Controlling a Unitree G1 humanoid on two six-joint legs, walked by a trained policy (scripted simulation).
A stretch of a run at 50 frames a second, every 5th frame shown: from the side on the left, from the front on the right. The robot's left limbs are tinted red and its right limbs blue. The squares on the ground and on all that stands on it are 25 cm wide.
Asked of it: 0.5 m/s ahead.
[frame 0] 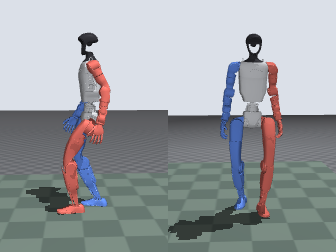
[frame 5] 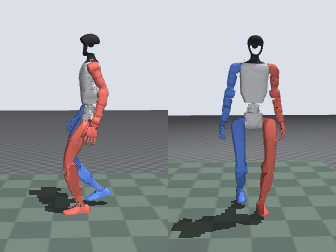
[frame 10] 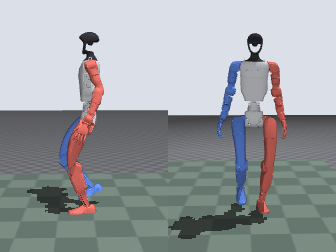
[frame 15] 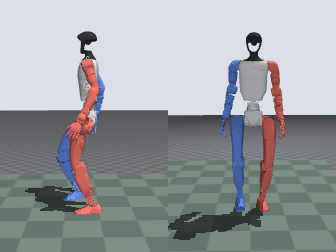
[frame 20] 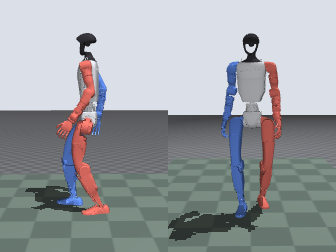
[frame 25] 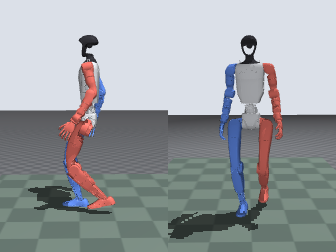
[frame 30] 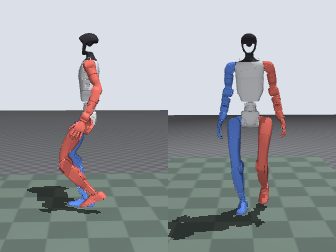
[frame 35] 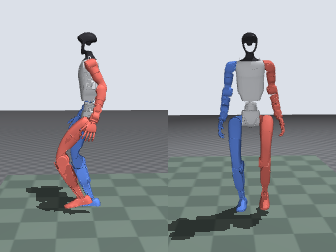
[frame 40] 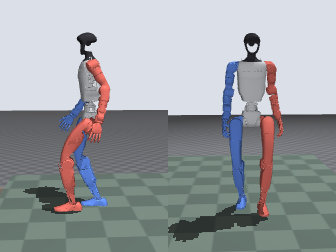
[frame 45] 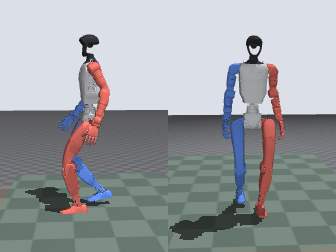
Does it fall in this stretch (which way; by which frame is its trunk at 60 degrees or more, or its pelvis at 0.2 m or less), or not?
no
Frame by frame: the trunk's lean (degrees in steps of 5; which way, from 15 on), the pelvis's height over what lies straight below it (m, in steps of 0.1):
0: 0, 0.8
5: 0, 0.7
10: 0, 0.8
15: 0, 0.8
20: 5, 0.8
25: 0, 0.7
30: 0, 0.8
35: 0, 0.8
40: 5, 0.8
45: 0, 0.7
